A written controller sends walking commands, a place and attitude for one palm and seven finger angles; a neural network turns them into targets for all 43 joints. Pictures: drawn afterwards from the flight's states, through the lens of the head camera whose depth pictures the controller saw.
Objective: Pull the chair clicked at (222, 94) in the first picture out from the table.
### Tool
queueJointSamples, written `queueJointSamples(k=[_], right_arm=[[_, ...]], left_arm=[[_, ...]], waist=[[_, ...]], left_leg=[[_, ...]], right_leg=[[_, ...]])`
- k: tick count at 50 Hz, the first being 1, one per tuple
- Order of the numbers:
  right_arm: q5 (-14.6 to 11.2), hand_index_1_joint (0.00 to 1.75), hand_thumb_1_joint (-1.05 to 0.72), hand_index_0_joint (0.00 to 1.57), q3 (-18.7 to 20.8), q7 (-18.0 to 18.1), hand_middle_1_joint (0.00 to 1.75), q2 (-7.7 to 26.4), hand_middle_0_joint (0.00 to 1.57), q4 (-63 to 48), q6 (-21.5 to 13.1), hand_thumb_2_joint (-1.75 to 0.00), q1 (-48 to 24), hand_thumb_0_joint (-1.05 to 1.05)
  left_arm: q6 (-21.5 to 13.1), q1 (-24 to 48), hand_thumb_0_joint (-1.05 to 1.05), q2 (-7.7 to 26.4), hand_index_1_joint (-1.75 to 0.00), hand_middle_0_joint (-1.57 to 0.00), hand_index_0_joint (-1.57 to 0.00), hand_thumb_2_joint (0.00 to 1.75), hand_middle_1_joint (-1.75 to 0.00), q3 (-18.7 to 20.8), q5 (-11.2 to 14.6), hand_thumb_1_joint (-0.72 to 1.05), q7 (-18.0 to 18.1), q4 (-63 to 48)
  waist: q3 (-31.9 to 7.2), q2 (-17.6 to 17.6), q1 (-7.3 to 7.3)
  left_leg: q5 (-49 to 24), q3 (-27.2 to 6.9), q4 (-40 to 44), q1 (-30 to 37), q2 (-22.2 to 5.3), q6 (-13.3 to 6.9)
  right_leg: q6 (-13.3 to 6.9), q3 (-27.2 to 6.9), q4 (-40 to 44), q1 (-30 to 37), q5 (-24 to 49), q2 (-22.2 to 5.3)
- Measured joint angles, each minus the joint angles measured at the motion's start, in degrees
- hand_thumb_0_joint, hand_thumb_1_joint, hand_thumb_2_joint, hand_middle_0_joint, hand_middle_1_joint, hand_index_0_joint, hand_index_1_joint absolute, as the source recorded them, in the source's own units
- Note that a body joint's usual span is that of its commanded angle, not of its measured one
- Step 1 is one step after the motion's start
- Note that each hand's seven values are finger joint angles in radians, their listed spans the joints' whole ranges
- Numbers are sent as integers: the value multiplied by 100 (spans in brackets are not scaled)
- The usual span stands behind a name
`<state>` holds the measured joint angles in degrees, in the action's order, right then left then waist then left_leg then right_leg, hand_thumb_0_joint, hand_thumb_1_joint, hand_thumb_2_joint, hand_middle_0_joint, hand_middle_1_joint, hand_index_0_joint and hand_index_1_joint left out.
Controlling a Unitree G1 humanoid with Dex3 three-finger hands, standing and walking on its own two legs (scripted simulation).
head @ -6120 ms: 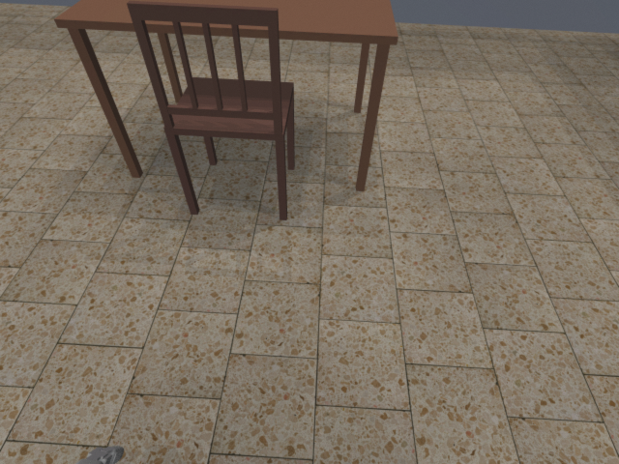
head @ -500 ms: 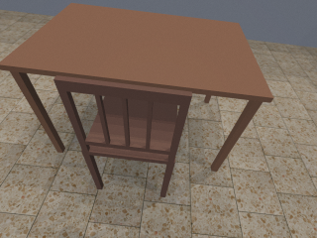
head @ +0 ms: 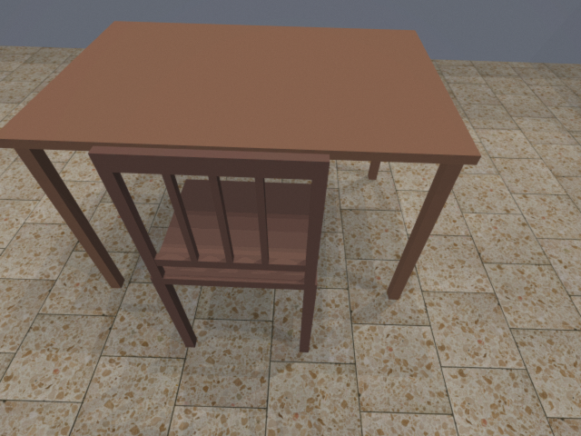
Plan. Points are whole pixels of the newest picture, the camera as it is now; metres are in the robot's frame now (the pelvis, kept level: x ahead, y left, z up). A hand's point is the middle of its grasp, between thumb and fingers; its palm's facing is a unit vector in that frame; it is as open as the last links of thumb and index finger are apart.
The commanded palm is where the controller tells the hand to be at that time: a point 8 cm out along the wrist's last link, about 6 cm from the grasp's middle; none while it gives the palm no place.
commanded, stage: look again from close up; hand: left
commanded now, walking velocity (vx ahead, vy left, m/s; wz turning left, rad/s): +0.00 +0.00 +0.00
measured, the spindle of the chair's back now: (222, 221) +0.55 +0.17 -0.10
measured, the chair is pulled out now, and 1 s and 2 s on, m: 0.00 0.00 0.00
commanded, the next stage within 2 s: none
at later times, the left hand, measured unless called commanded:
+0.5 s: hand out of the picture -0.01 +0.19 -0.19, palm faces +0.04 -0.98 -0.18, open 7.3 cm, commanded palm none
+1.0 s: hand out of the picture -0.04 +0.19 -0.19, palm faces +0.05 -0.99 -0.13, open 7.3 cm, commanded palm none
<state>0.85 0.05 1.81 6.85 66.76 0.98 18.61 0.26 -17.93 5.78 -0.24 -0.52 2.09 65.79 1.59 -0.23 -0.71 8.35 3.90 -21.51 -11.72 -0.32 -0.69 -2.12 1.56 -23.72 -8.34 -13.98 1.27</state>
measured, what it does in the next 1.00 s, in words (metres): stands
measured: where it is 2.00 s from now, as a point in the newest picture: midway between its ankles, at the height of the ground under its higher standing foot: outside the picture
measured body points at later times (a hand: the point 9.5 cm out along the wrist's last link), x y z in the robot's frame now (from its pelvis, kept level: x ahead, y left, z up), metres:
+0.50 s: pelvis -0.01 +0.02 -0.01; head -0.02 +0.03 +0.44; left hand -0.01 +0.24 -0.17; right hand +0.01 -0.20 -0.16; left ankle +0.04 +0.11 -0.74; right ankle -0.01 -0.09 -0.74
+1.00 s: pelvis +0.00 +0.04 +0.00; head +0.00 +0.06 +0.45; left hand -0.04 +0.24 -0.17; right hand +0.00 -0.18 -0.15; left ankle +0.04 +0.11 -0.74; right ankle -0.01 -0.09 -0.74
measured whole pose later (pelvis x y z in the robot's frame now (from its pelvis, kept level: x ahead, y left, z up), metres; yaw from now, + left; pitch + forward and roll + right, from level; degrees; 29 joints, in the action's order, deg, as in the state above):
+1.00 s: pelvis +0.00 +0.04 +0.00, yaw +1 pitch -1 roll -1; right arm 0.6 -0.7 1.0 7.8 64.3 -0.6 16.4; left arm -1.0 -21.5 7.8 -1.0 -1.1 2.4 62.8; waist 0.8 -2.2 0.1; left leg 9.5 3.7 -24.5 -13.8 2.3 -3.9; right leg 1.0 2.0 -24.7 -9.1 -14.2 -1.4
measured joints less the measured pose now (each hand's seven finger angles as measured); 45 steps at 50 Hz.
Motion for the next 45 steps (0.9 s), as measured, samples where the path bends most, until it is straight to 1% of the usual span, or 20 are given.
queueJointSamples(k=[3,5,7,10,18,25,32,45], right_arm=[[5,30,-91,20,1,12,30,-29,20,21,-13,-90,77,0],[-1,30,-91,20,-23,-40,30,17,20,-73,-31,-90,70,0],[13,30,-91,20,-34,-53,30,40,20,-247,-82,-90,41,0],[19,30,-91,20,-34,-45,30,44,20,-416,-143,-90,38,0],[66,30,-92,20,-10,-90,30,135,20,-621,-80,-90,-71,1],[45,30,-91,20,-30,-103,30,184,20,-633,-122,-90,-135,1],[9,30,-91,20,-68,-99,30,184,20,-507,-169,-90,-207,0],[-18,30,-91,20,-76,-88,30,120,20,-297,-159,-90,-232,0]], left_arm=[[-10,16,0,-11,-30,-20,-20,90,-29,10,-2,91,6,-21],[-145,17,0,-34,-30,-20,-20,90,-29,-38,-64,91,78,-78],[-249,-37,0,-8,-30,-20,-20,90,-29,-66,-49,91,106,-170],[-221,-71,0,71,-30,-20,-20,90,-29,-79,-22,91,90,-242],[-122,-70,0,257,-30,-20,-20,90,-29,-24,-58,92,43,-521],[-111,-137,0,352,-30,-20,-20,90,-29,-5,-64,91,24,-598],[-119,-233,0,331,-30,-20,-20,90,-29,-40,-56,91,10,-482],[-111,-340,0,221,-30,-20,-20,90,-29,-80,-62,91,19,-312]], waist=[[-8,-7,-12],[61,105,-20],[136,121,-88],[93,62,-137],[-138,-2,-58],[-161,-90,13],[-101,-143,53],[-72,-192,80]], left_leg=[[-5,-7,-3,-25,-7,10],[126,-60,-353,-236,-112,37],[228,-79,-563,-323,-148,8],[301,-100,-716,-336,-109,-11],[333,-127,-854,-492,27,-112],[238,-93,-667,-466,113,-185],[176,-65,-501,-357,162,-234],[126,-38,-332,-239,242,-304]], right_leg=[[-11,6,-14,-28,-2,7],[-13,54,-15,-68,28,101],[-24,71,-121,-111,10,134],[-18,97,-327,-132,-115,92],[76,138,-566,-303,-229,-48],[155,109,-448,-308,-158,-131],[213,82,-281,-203,-87,-175],[292,57,-131,-95,-38,-250]])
